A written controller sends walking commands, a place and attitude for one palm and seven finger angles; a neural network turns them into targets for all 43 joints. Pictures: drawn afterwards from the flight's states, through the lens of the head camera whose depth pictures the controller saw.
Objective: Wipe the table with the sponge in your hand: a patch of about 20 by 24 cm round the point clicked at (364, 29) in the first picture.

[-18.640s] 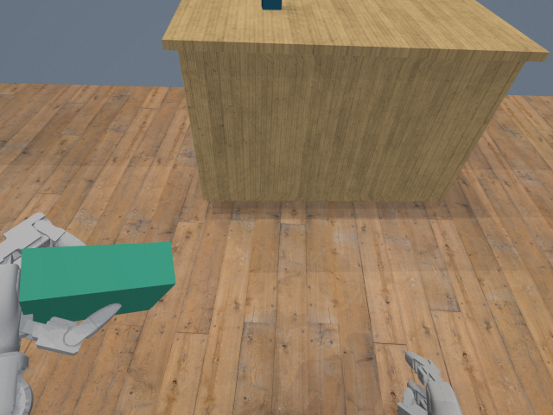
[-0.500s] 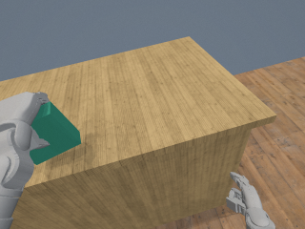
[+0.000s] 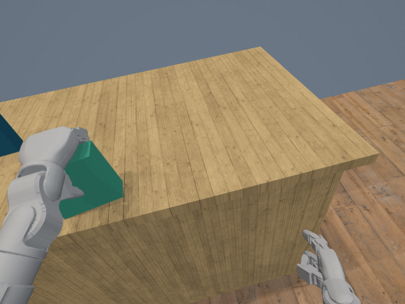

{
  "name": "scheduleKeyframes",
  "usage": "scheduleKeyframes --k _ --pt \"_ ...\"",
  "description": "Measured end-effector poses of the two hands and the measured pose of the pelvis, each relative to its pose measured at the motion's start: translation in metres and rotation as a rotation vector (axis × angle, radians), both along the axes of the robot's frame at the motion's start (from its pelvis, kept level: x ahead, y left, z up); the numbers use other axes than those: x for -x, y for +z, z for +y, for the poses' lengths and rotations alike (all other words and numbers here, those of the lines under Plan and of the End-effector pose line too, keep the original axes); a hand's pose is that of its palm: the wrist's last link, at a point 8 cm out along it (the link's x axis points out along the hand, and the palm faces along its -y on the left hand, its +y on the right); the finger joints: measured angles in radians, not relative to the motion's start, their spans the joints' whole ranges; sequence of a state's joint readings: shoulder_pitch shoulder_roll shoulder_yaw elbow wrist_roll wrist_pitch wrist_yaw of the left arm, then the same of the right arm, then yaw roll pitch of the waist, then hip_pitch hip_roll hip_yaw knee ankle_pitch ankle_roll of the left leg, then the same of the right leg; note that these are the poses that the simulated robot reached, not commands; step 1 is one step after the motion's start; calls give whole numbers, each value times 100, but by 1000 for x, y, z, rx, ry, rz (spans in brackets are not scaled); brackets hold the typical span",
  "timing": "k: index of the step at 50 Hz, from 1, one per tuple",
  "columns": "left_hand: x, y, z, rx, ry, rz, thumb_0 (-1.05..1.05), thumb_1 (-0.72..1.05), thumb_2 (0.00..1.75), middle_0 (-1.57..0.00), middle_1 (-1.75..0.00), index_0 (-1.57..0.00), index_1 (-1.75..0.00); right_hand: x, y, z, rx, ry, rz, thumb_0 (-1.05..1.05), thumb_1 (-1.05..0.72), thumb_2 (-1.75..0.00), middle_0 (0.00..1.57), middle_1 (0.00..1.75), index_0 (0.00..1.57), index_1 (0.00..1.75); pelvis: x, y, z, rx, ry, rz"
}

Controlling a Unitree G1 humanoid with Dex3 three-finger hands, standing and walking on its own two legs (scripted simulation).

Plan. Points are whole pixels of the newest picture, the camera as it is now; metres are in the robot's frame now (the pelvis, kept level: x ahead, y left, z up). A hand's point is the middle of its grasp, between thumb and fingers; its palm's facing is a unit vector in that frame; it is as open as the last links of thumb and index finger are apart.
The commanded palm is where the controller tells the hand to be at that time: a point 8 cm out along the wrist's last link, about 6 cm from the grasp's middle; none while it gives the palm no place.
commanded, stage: lower the sponge onto the table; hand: left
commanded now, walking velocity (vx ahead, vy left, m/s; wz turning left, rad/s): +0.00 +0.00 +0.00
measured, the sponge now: (83, 188) +0.27 +0.30 +0.11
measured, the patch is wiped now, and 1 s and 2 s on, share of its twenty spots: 0.20 0.30 0.30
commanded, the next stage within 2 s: wipe forward along the first lane in 0.44 s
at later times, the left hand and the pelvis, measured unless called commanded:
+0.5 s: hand (70, 168) +0.28 +0.30 +0.17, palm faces +0.06 +0.01 -1.00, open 9.4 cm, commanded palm +0.24 +0.30 +0.23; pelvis +0.01 +0.01 +0.00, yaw +0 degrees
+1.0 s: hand (71, 157) +0.31 +0.32 +0.16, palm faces -0.04 +0.01 -1.00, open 9.5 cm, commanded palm +0.29 +0.32 +0.21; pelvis +0.02 -0.01 +0.00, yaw +0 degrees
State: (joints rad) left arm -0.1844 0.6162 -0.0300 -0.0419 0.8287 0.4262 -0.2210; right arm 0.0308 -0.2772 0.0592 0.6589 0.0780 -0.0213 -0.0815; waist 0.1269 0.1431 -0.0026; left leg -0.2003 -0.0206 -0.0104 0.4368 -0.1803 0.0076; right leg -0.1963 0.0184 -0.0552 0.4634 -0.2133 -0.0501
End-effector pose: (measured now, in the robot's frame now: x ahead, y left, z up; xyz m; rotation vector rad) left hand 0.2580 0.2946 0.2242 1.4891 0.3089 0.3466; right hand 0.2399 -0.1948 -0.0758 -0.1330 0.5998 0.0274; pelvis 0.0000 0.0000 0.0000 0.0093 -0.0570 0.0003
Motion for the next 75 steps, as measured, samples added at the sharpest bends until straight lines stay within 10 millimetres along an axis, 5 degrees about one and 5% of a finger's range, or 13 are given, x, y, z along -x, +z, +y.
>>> scheduleKeyframes --k 6,12,16,20,26,36,44,56,75 --pt "2 0 -18 -64 -157 -19 0 -48 103 -85 -144 -83 -141 -3 4 4 36 14 -13 1 -91 -90 20 30 20 30 -3 0 3 0 -3 -14" --pt "2 19 8 -24 -48 -159 0 -48 103 -85 -144 -83 -141 -5 4 9 30 26 17 1 -91 -90 20 30 20 30 -6 2 4 4 -7 -13" --pt "3 10 23 -1 52 -115 0 -47 103 -85 -144 -83 -142 -9 5 10 22 26 24 1 -91 -90 20 30 20 30 -6 2 6 5 -3 -2" --pt "3 -8 14 -19 26 -31 0 -47 103 -84 -145 -82 -142 -13 6 11 26 27 13 1 -91 -90 20 30 20 30 -8 2 9 6 4 3" --pt "3 -2 -4 -48 -101 -36 0 -47 104 -83 -146 -82 -142 -18 8 16 25 35 -7 1 -91 -90 20 30 20 30 -13 2 11 6 5 -1" --pt "-8 -2 11 -28 6 -62 -1 -48 104 -85 -143 -84 -140 -16 3 17 28 54 42 1 -91 -90 20 30 21 30 -13 2 5 6 7 5" --pt "-34 -8 16 -61 15 64 -2 -49 104 -86 -143 -85 -139 0 -5 -9 43 -13 69 1 -91 -90 20 30 21 30 -13 2 -1 7 11 22" --pt "-42 -8 24 -55 -25 68 -1 -51 106 -87 -142 -86 -138 41 -26 -50 105 -93 183 1 -91 -90 20 30 20 30 -15 0 -9 11 16 23" --pt "-72 -8 34 -70 -18 116 1 -53 108 -88 -141 -86 -137 78 -37 -59 93 -157 256 1 -91 -90 20 30 20 30 -4 -2 -9 13 17 60"
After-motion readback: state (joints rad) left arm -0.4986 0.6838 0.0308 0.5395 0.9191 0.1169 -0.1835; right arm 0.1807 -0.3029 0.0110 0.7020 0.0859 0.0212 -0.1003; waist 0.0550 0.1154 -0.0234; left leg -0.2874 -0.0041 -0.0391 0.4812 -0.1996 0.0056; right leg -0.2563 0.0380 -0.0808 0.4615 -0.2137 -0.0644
